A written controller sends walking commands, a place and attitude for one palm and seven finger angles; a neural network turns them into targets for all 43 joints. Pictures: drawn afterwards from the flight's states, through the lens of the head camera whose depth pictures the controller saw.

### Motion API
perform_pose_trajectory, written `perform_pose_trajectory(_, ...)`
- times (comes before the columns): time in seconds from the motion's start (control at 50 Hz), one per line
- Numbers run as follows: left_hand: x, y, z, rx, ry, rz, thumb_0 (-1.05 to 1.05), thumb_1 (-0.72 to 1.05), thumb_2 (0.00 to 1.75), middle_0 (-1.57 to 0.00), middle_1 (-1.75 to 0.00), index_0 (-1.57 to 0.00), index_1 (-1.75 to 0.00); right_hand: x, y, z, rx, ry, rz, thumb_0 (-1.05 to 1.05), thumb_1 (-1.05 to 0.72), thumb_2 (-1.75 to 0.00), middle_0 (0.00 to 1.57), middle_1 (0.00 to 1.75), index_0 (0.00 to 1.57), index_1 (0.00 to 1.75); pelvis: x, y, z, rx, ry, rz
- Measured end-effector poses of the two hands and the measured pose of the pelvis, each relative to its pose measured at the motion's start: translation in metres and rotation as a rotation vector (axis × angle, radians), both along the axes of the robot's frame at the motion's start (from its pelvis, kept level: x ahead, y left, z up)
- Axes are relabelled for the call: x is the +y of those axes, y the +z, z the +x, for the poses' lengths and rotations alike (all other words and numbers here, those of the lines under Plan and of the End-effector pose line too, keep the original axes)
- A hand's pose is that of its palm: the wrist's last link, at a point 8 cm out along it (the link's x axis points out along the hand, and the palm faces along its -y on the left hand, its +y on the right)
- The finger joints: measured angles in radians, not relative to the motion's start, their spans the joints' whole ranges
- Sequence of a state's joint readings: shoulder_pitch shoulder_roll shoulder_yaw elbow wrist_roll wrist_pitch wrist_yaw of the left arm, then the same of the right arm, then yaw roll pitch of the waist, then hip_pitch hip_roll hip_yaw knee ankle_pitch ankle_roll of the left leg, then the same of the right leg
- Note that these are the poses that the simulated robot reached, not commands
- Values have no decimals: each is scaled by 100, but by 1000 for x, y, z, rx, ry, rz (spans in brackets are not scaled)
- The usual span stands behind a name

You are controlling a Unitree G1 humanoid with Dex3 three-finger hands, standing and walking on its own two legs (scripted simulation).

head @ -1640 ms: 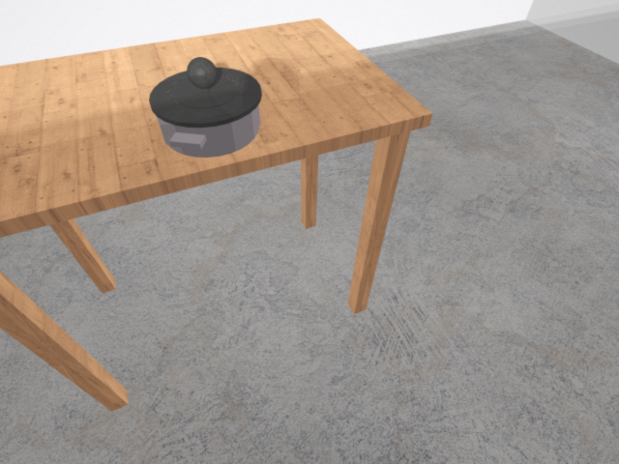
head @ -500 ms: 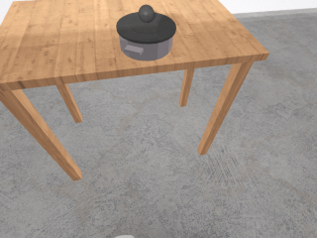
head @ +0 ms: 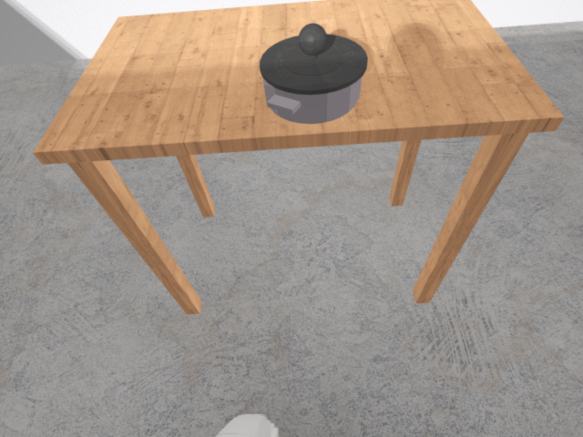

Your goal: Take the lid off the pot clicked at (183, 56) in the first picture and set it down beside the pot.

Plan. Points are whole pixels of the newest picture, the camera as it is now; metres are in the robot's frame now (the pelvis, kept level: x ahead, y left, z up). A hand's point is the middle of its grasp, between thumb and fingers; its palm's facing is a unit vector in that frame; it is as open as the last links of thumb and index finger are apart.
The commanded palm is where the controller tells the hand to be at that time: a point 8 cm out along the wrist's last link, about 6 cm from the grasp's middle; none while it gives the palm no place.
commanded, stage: take the last steps up to it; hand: left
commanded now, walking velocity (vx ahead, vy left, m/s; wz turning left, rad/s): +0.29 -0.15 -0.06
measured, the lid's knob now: (312, 39) +0.70 -0.01 +0.17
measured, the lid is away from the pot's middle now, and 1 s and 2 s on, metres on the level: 0.00 0.00 0.00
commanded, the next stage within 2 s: come to a stop and stand still in 0.58 s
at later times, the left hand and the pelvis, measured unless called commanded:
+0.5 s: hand out of the picture +0.13 +0.15 -0.17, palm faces -0.03 -0.99 -0.17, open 7.4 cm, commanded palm none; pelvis +0.11 -0.04 +0.00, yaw -1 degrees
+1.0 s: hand (267, 332) +0.31 +0.08 -0.18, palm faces +0.01 -0.98 -0.21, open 7.3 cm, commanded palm none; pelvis +0.24 -0.10 -0.01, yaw -2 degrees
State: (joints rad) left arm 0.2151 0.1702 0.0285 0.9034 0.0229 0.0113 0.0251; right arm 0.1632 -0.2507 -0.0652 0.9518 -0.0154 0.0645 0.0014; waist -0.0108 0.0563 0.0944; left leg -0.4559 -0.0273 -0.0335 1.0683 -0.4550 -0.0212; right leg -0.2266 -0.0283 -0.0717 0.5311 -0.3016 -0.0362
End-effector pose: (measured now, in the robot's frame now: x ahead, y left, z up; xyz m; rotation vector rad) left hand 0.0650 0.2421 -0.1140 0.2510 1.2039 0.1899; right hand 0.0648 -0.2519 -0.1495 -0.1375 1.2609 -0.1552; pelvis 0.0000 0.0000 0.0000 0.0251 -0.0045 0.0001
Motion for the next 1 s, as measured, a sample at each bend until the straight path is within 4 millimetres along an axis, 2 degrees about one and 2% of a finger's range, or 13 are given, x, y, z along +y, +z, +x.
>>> perform_pose_trajectory(0.1,-7,-4,-38,74,62,-34,1,90,90,-20,-29,-21,-30,6,9,19,-4,54,6,0,-91,-89,20,30,20,30,-4,5,9,0,20,10)
perform_pose_trajectory(0.2,-9,-24,-79,207,122,-98,1,90,90,-20,-29,-21,-30,20,14,40,-40,83,-12,0,-91,-89,20,30,20,30,2,-1,26,11,17,-18)
perform_pose_trajectory(0.24,-9,-35,-88,269,125,-122,1,90,90,-20,-29,-20,-30,24,12,42,-54,75,-28,0,-91,-89,20,30,20,30,3,-7,33,11,11,-18)
perform_pose_trajectory(0.28,-11,-38,-86,316,112,-138,1,90,90,-20,-29,-20,-30,25,14,35,-39,56,-34,0,-91,-89,20,30,20,30,1,-6,41,9,1,-8)
perform_pose_trajectory(0.34,-15,-35,-62,313,100,-154,1,91,90,-20,-29,-20,-30,20,17,15,35,24,-41,0,-91,-89,20,30,20,30,-5,-1,56,14,0,-9)
perform_pose_trajectory(0.4,-21,-31,-21,261,82,-154,1,91,90,-20,-29,-20,-30,12,18,-5,136,-7,-38,0,-91,-89,21,30,20,30,-14,2,73,23,-4,-13)
perform_pose_trajectory(0.5,-41,-31,67,175,3,-128,1,91,90,-19,-29,-20,-30,-14,13,-24,267,-79,-24,0,-91,-89,21,30,21,30,-39,-3,106,32,-22,-14)
perform_pose_trajectory(0.58,-64,-39,142,76,-56,-84,1,91,90,-19,-29,-20,-30,-46,-5,-20,344,-124,-10,0,-91,-89,21,30,21,30,-69,-21,139,31,-25,-13)
perform_pose_trajectory(0.62,-77,-37,168,25,-60,-72,1,91,90,-19,-29,-20,-30,-62,-9,-5,364,-125,-13,0,-91,-89,21,30,20,30,-79,-22,150,23,-23,-25)
perform_pose_trajectory(0.66,-88,-32,185,2,-56,-69,1,91,90,-19,-29,-20,-30,-76,-6,21,335,-118,-26,0,-91,-89,20,30,20,30,-87,-17,161,20,-24,-30)
perform_pose_trajectory(0.76,-114,-24,210,4,-54,-84,0,91,90,-20,-29,-20,-30,-94,4,114,151,-79,-48,0,-91,-89,20,30,20,29,-97,-4,192,19,-21,-35)
perform_pose_trajectory(0.88,-119,-30,234,5,-30,-97,0,93,90,-20,-29,-21,-30,-81,6,211,-31,-35,-24,0,-91,-89,20,30,20,29,-100,-7,223,-4,-37,-55)
perform_pose_trajectory(1.0,-114,-33,240,35,12,-83,1,91,90,-20,-29,-21,-30,-65,10,262,-96,16,5,0,-91,-89,20,30,20,30,-102,-7,235,-3,-42,-23)
